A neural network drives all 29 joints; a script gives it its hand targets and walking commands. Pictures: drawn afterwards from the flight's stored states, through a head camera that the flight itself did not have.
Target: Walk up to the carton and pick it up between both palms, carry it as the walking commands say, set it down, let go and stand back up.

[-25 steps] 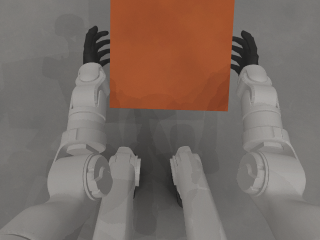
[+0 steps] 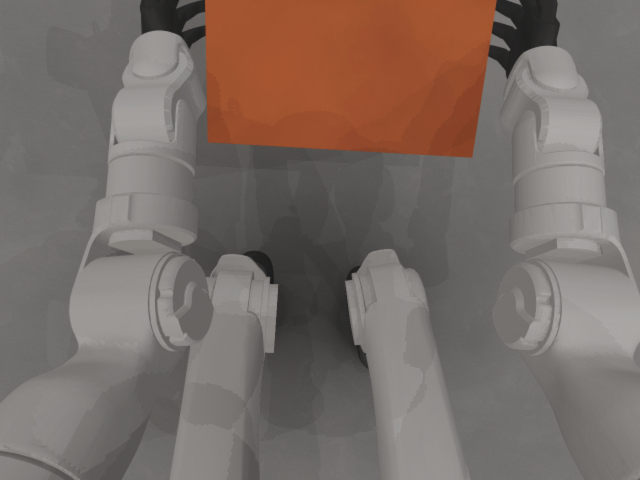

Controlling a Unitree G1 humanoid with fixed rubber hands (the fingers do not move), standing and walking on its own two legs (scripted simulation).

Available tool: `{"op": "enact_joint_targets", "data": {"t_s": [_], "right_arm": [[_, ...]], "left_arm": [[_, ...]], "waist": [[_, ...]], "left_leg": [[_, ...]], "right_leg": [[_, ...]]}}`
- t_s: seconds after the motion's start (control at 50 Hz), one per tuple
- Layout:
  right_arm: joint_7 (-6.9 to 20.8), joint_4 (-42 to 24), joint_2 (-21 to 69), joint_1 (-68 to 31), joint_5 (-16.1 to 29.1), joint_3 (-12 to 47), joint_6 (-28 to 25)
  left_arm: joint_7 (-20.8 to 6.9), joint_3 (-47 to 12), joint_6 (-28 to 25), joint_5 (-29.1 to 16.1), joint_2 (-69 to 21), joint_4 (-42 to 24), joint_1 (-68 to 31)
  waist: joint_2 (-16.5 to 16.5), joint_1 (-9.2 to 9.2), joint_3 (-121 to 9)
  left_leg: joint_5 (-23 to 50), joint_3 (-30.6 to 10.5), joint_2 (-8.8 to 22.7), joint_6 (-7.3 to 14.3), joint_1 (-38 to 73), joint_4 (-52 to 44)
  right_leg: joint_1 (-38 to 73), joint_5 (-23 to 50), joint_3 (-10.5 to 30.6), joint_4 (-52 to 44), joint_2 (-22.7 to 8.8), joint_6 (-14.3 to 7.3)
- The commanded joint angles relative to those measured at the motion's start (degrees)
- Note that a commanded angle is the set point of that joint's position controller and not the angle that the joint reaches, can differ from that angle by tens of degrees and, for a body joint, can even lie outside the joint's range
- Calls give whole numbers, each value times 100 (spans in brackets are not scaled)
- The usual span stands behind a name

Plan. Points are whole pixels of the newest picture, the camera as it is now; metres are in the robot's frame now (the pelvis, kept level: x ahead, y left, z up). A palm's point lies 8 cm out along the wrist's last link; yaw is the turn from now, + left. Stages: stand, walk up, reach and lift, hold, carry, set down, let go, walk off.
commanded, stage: set down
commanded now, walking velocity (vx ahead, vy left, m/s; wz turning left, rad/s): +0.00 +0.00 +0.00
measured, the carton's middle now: (342, 24) +0.58 -0.05 -0.23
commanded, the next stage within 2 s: none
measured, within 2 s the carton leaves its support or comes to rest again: rests again in 1.06 s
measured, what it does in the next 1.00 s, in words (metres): lowers itself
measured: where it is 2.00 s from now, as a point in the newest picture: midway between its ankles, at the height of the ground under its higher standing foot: (311, 328)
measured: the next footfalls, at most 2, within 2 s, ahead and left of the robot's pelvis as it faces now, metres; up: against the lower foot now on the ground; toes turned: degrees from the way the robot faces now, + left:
none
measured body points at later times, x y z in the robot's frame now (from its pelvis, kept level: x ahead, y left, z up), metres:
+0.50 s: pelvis -0.02 +0.00 -0.06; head +0.37 -0.03 +0.16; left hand +0.56 +0.15 -0.22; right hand +0.56 -0.21 -0.23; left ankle +0.13 +0.12 -0.42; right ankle +0.09 -0.12 -0.42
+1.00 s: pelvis +0.00 -0.01 -0.07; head +0.35 -0.03 +0.19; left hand +0.55 +0.14 -0.23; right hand +0.55 -0.22 -0.23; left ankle +0.13 +0.12 -0.42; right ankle +0.09 -0.12 -0.42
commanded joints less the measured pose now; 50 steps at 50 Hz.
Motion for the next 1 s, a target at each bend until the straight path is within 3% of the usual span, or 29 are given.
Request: {"op": "enact_joint_targets", "data": {"t_s": [0.0,0.08,0.1,0.12,0.16,0.18,0.26,0.28,0.32,0.34,0.38,0.4,0.42,0.44,0.48,0.5,0.54,0.58,0.6,0.62,0.64,0.72,0.74,0.8,0.82,0.84,0.86,0.88,0.98], "right_arm": [[1604,-1357,4194,-4497,1182,2630,-567],[1598,-987,4658,-3920,1520,2864,-632],[1530,-839,4398,-4081,1416,2663,-639],[1530,-1019,4380,-4362,1499,2687,-717],[1458,-1030,4274,-4497,1414,2760,-689],[1446,-602,4248,-4652,1411,2821,-625],[1488,-691,3787,-4924,1362,2797,-666],[1471,-1160,4200,-5290,1543,2972,-677],[1450,-838,3908,-5446,1574,2964,-630],[1419,-1437,3999,-5885,1777,3182,-687],[1326,-1467,3806,-6202,1893,3364,-680],[1269,-1498,3621,-6253,1960,3372,-676],[1225,-882,3561,-6181,1709,3138,-616],[1255,-759,4077,-5486,1625,3153,-564],[1388,240,4018,-5021,1333,2579,-581],[1504,38,4395,-4824,1327,2578,-581],[1609,258,4284,-4612,1331,2391,-644],[1586,-512,4254,-5230,1535,2563,-826],[1536,-261,4357,-4969,1538,2574,-802],[1541,-185,4354,-4800,1462,2565,-826],[1576,-948,4388,-5191,1568,2591,-929],[1526,-840,4151,-5217,1636,2803,-1022],[1535,-358,4229,-4859,1575,2778,-956],[1488,-282,3786,-5008,1479,2674,-957],[1463,-451,3945,-5329,1630,2817,-994],[1471,-572,3985,-5363,1595,2622,-1055],[1473,-164,3969,-5486,1539,2605,-1018],[1517,-164,3717,-5499,1508,2467,-997],[1519,724,3805,-5093,1247,2016,-894]], "left_arm": [[-1424,-2979,-155,-799,-4885,-321,-3653],[-1204,-3249,-491,-919,-4264,-1492,-4583],[-1204,-3292,-550,-1137,-4094,-1589,-4936],[-1167,-3633,-516,-1230,-4302,-1693,-5217],[-1185,-3340,-513,-1335,-3936,-1506,-5261],[-1199,-3295,-484,-1286,-3989,-1039,-5022],[-1351,-3171,-343,-1249,-4141,-455,-4603],[-1400,-3269,-314,-1327,-4364,-511,-4909],[-1449,-3242,-327,-1444,-4018,-591,-5298],[-1470,-3398,-337,-1635,-4191,-835,-5460],[-1465,-3527,-230,-1759,-4215,-430,-5346],[-1470,-3465,-276,-1709,-3990,-609,-5441],[-1526,-3323,-221,-1827,-3992,24,-5383],[-1611,-3382,-289,-1752,-4048,-181,-5251],[-1648,-3093,-293,-1384,-4243,497,-5006],[-1655,-3066,-393,-1420,-4061,143,-5073],[-1633,-3075,-488,-1335,-4081,135,-5131],[-1613,-3515,-497,-1702,-4848,-89,-5187],[-1562,-3091,-519,-1516,-4324,119,-5159],[-1550,-2853,-520,-1356,-4256,575,-4504],[-1497,-2914,-600,-1339,-4387,52,-4640],[-1417,-2887,-665,-1458,-4552,24,-4398],[-1377,-2874,-708,-1359,-4050,-230,-4728],[-1383,-2845,-708,-1407,-4039,124,-4708],[-1387,-2714,-671,-1355,-4057,252,-4729],[-1381,-2781,-672,-1228,-4055,233,-4859],[-1404,-2616,-651,-1154,-4135,451,-4883],[-1424,-2431,-573,-1091,-3961,762,-4560],[-1486,-2216,-667,-983,-3615,511,-5144]], "waist": [[497,-149,-7826],[313,98,-8513],[80,-235,-8202],[507,-104,-8487],[-232,-349,-8444],[-338,-92,-8283],[-128,-219,-8005],[-80,66,-8478],[-66,-215,-8146],[-221,-4,-8526],[-299,-259,-9088],[-72,-37,-9099],[-465,-492,-8214],[-615,-500,-7833],[-66,-360,-6289],[-371,-393,-6426],[164,-206,-6111],[358,-651,-6805],[189,-157,-6567],[-122,-192,-5910],[112,62,-6469],[-257,-227,-6892],[-219,41,-6823],[-188,-185,-6306],[-317,78,-6204],[-124,-103,-6263],[-169,192,-5501],[-131,-33,-5310],[78,67,-4459]], "left_leg": [[2147,531,-144,192,4997,80],[2628,710,-85,147,5141,250],[2630,617,-60,185,5032,274],[2674,646,-110,153,5320,192],[2057,580,-78,253,4731,470],[1730,623,-92,304,4628,436],[1397,626,-26,221,4619,644],[1432,756,-168,215,4753,707],[1409,740,10,199,4738,872],[1454,880,-49,209,4703,957],[1489,691,-40,264,5136,1073],[1403,785,-15,211,4897,1261],[1180,714,4,290,4570,1218],[1274,777,-41,259,4235,1230],[619,686,48,270,3789,1117],[790,674,-9,348,3854,1057],[1136,775,53,241,3835,1096],[2046,710,-16,217,4339,1301],[1823,752,-33,193,4084,1290],[1831,722,-43,245,3897,1167],[2155,672,-113,285,4290,1259],[2581,582,-90,296,4064,1351],[2556,523,-86,324,4266,1233],[2031,549,-47,291,3879,1244],[1803,586,7,316,3805,1296],[1715,576,-12,313,3615,1308],[1412,585,5,313,3111,1233],[1026,589,52,342,3305,1142],[461,713,69,283,2726,1176]], "right_leg": [[2195,2329,-440,-684,10,-139],[3049,2960,-381,-530,39,-60],[3006,2932,-460,-454,3,-39],[2931,2798,-437,-483,46,-88],[3151,2493,-472,-366,33,-61],[3272,2158,-471,-383,2,-20],[2994,1740,-534,-249,-55,-51],[3471,1812,-562,-239,21,-45],[3169,1852,-560,-69,-95,-1],[3704,1903,-493,-202,-77,-39],[4119,2003,-611,-6,-157,-18],[4314,2038,-474,87,-182,-53],[4030,1922,-523,29,-250,36],[4136,2144,-406,26,-141,6],[2820,1172,-415,211,-167,-135],[2790,1333,-456,163,-95,-54],[2389,1555,-350,214,-113,-155],[2614,2380,-424,239,-79,-130],[2759,2199,-362,324,-103,-156],[2537,2202,-492,300,-112,-22],[2402,2343,-357,420,-60,-86],[2652,2908,-384,487,-28,-125],[2438,2811,-370,563,-72,-82],[2333,2270,-380,484,-139,-151],[2326,2116,-337,426,-133,-102],[2402,2193,-374,562,-39,-135],[2162,1887,-270,471,-100,-202],[2090,1488,-414,368,-87,-136],[1703,927,-260,312,-149,-252]]}}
